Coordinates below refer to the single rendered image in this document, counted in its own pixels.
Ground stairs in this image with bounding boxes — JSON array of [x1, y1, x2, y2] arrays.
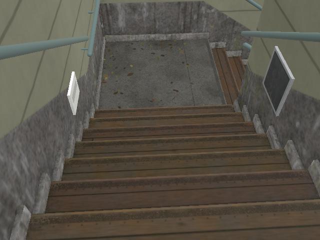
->
[[25, 104, 320, 240], [211, 48, 247, 105]]

